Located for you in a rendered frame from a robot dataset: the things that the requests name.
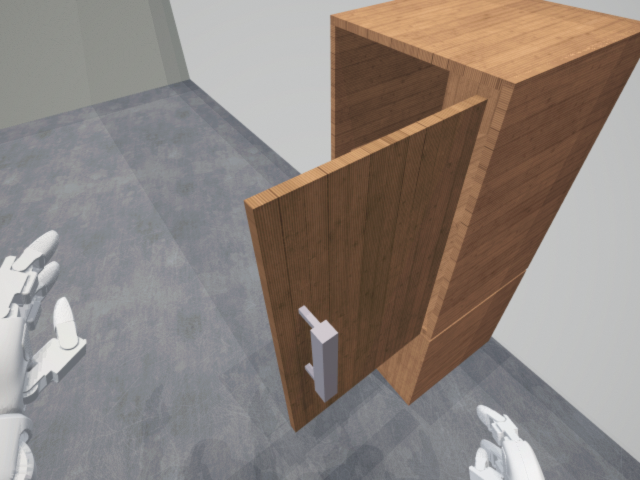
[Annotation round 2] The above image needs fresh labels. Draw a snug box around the right robot hand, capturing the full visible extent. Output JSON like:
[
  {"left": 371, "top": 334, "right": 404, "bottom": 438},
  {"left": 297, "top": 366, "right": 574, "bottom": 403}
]
[{"left": 469, "top": 405, "right": 545, "bottom": 480}]

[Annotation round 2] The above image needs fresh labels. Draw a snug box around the left robot forearm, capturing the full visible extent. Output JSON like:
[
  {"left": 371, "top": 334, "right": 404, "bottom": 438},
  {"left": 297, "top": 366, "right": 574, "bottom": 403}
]
[{"left": 0, "top": 413, "right": 37, "bottom": 480}]

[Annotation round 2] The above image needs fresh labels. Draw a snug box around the cupboard door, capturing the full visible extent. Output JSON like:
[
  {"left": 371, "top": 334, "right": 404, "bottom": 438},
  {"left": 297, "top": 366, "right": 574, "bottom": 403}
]
[{"left": 244, "top": 95, "right": 488, "bottom": 432}]

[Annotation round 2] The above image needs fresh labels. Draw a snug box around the handle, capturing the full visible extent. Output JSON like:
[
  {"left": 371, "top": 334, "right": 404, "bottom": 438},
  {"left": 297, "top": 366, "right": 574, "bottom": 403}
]
[{"left": 298, "top": 305, "right": 338, "bottom": 403}]

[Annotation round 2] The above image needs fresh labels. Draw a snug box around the left robot hand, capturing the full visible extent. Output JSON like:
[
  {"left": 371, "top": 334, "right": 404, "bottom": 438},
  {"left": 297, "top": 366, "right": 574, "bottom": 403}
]
[{"left": 0, "top": 230, "right": 86, "bottom": 415}]

